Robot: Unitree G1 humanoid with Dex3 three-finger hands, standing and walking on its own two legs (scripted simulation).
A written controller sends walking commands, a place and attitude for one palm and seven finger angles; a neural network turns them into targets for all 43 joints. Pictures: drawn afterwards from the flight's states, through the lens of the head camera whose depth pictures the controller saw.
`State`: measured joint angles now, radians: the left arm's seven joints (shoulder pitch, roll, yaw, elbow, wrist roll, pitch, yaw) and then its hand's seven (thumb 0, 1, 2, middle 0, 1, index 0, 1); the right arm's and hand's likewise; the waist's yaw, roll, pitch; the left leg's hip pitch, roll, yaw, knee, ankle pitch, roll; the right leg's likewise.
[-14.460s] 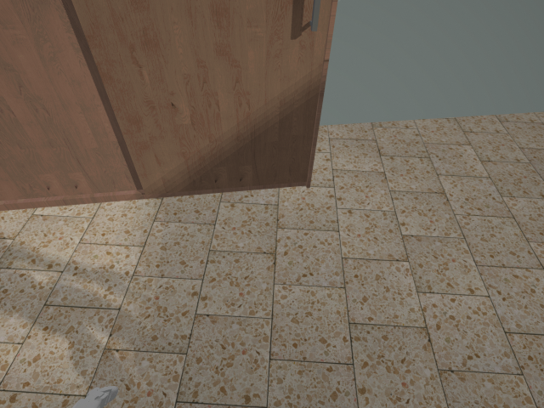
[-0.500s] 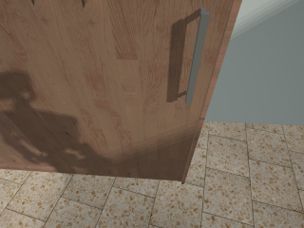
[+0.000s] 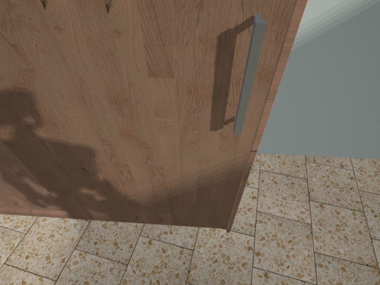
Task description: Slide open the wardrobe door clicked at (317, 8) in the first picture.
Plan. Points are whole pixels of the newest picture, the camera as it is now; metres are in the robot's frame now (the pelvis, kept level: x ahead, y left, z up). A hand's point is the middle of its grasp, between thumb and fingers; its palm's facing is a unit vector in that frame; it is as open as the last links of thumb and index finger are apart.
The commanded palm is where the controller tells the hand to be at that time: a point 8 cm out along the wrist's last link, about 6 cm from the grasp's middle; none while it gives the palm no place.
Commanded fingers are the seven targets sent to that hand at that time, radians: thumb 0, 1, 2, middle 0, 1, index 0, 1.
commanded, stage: raise the hand with hooked fingers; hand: right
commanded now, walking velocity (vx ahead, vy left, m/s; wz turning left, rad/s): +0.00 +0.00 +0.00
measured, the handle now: (245, 83) +0.50 -0.09 +0.18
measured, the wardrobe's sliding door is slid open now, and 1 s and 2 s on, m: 0.00 0.00 0.00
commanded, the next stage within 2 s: none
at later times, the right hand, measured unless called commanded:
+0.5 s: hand out of the picture +0.14 -0.20 -0.03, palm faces +0.05 +1.00 +0.00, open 8.5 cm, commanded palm +0.12 -0.26 +0.00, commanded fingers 0.00 -0.41 -0.69 0.23 0.62 0.23 0.62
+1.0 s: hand (350, 234) +0.21 -0.25 +0.09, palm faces +0.10 +0.99 -0.05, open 11.5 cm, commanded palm +0.17 -0.29 +0.09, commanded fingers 0.00 0.17 -0.44 0.28 0.99 0.28 0.99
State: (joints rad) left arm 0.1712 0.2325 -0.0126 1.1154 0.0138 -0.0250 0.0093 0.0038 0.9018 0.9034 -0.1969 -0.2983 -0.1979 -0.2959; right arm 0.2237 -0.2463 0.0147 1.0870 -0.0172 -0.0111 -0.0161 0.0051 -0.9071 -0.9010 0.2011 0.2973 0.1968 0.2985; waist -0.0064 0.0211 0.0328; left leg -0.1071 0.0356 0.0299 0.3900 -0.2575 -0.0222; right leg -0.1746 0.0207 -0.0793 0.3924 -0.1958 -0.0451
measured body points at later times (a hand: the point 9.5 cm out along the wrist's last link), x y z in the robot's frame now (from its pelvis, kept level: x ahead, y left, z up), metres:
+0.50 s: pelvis -0.03 +0.04 -0.05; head -0.01 +0.03 +0.40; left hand +0.17 +0.29 -0.10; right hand +0.13 -0.25 -0.03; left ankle -0.03 +0.13 -0.74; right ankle +0.01 -0.09 -0.74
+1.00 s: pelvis -0.01 +0.02 -0.03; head -0.01 +0.02 +0.42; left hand +0.14 +0.25 -0.10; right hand +0.19 -0.31 +0.09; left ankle -0.03 +0.13 -0.74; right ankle +0.01 -0.09 -0.74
